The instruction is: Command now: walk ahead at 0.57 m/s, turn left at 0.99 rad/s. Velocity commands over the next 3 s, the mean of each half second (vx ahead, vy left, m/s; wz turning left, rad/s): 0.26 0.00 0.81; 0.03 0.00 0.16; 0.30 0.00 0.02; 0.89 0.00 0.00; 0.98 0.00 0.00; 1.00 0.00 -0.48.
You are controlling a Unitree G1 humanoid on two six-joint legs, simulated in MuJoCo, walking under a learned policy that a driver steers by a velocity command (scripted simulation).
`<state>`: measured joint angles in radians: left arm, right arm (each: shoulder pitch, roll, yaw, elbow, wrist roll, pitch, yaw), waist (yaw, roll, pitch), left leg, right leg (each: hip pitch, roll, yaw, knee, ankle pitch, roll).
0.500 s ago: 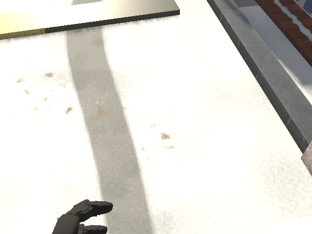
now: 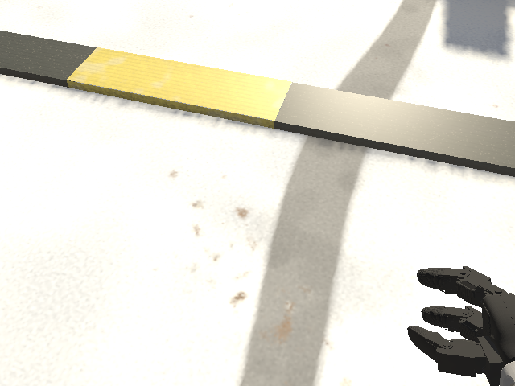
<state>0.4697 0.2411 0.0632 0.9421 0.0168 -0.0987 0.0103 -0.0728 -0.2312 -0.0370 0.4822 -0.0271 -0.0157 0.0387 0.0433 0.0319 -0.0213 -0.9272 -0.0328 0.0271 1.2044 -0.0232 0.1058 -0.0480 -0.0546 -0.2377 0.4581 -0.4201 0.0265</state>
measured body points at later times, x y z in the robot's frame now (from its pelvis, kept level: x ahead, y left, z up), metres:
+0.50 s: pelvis +0.30 -0.08 -0.01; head +0.33 -0.06 +0.44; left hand +0.43 +0.23 -0.07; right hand +0.51 -0.30 -0.11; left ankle +0.21 +0.03 -0.66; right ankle +0.44 -0.15 -0.73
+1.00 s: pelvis +0.34 -0.06 +0.00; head +0.33 -0.05 +0.45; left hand +0.31 +0.21 -0.12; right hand +0.58 -0.19 -0.10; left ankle +0.27 +0.03 -0.73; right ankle +0.44 -0.15 -0.73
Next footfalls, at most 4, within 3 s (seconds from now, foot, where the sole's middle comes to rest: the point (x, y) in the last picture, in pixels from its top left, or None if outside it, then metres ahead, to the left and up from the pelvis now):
0.10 left None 0.25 0.04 -0.76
0.40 right None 0.48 -0.13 -0.77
0.76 left None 0.31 0.05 -0.77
1.48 right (333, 364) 0.57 -0.13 -0.77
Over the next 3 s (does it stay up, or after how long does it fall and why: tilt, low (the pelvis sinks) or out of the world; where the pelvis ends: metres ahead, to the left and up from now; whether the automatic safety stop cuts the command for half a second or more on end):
stays up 1.62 0.55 0.02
